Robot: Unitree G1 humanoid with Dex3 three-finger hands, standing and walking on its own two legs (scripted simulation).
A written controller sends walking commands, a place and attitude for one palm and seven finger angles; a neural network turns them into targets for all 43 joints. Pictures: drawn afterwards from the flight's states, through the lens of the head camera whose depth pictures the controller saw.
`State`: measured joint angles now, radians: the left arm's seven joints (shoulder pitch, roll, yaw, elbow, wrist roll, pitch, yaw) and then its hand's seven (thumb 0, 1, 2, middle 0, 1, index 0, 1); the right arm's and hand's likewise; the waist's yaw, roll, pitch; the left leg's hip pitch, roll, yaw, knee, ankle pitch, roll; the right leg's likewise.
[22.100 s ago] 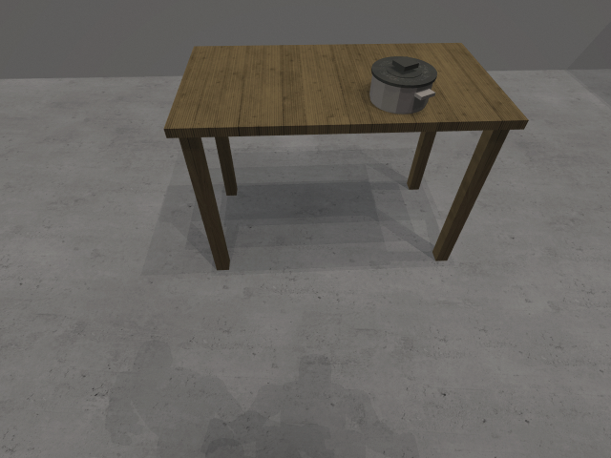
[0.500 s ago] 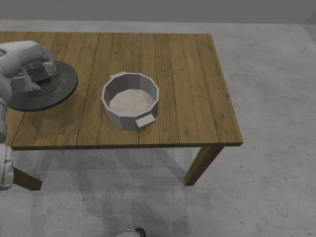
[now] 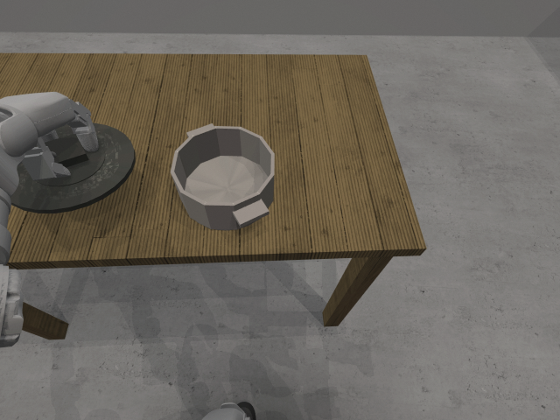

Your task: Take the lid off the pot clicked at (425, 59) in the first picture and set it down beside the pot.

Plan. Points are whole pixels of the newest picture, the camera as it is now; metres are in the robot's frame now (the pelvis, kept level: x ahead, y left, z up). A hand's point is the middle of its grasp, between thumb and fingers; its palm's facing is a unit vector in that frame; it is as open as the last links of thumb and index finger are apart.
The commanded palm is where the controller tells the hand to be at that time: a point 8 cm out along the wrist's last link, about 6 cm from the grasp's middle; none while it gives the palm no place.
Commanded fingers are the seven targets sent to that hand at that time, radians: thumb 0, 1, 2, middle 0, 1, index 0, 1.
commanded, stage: lower the lid onto the table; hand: left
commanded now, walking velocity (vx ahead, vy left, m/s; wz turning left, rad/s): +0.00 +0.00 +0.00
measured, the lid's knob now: (63, 152) +0.48 +0.31 +0.07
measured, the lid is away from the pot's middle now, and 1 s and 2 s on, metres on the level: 0.23 0.24 0.25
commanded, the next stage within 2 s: open the fingers wide in 1.48 s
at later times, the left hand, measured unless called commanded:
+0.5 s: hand (58, 169) +0.45 +0.31 +0.07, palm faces -0.49 -0.09 -0.87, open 8.0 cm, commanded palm +0.50 +0.32 +0.13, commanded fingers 0.00 0.55 1.08 -0.72 -0.99 -0.79 -1.00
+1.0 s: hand (70, 183) +0.45 +0.31 +0.03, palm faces -0.51 -0.07 -0.86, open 8.0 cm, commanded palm +0.52 +0.32 +0.10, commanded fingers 0.00 0.55 1.08 -0.72 -0.99 -0.79 -1.00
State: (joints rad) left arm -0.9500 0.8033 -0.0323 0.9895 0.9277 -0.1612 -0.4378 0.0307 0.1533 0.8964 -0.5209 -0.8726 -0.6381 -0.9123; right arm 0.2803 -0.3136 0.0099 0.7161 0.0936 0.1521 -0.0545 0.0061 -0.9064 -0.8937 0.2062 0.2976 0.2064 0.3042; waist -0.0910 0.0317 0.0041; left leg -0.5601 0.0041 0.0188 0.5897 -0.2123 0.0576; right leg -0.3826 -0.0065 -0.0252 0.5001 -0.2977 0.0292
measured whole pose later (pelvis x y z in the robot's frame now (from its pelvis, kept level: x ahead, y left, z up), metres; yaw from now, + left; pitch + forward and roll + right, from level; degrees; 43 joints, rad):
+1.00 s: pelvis -0.01 +0.01 -0.02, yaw -1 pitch +15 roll -4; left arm -0.91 0.82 0.00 1.06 0.98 -0.23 -0.36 0.03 0.16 0.90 -0.52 -0.87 -0.64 -0.91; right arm 0.31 -0.31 0.02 0.72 0.08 0.13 -0.08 0.00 -0.91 -0.89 0.21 0.30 0.21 0.30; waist -0.12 0.02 -0.02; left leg -0.73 0.02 0.02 0.73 -0.26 0.07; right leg -0.55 0.01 -0.02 0.63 -0.34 0.03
